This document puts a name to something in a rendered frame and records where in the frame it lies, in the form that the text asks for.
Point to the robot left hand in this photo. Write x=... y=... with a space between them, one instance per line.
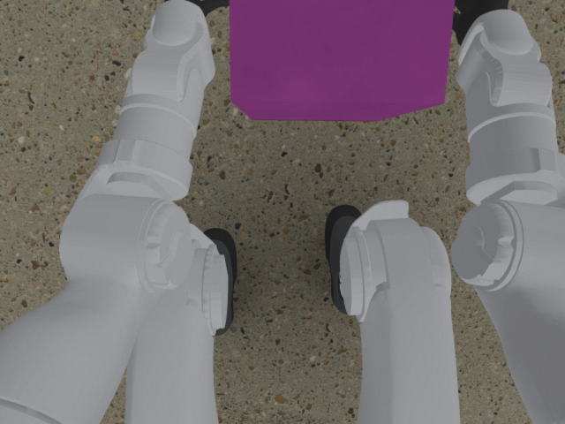
x=209 y=5

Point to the right robot shin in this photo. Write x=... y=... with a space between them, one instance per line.
x=399 y=209

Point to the robot left forearm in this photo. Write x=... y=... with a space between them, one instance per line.
x=159 y=117

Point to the robot right upper arm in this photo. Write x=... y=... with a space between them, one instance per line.
x=513 y=253

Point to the robot left upper arm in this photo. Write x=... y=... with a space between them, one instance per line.
x=63 y=362

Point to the robot right hand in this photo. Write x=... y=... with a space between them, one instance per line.
x=470 y=11

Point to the left robot foot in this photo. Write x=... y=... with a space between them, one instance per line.
x=226 y=245

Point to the robot right forearm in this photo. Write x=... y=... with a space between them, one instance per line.
x=510 y=114

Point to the carton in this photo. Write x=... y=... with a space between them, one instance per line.
x=338 y=60

